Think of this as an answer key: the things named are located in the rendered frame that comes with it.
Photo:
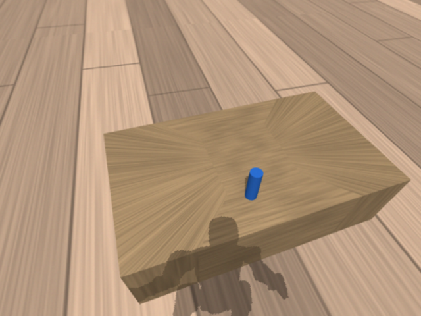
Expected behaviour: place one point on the can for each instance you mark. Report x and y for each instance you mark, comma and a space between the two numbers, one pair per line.
253, 183

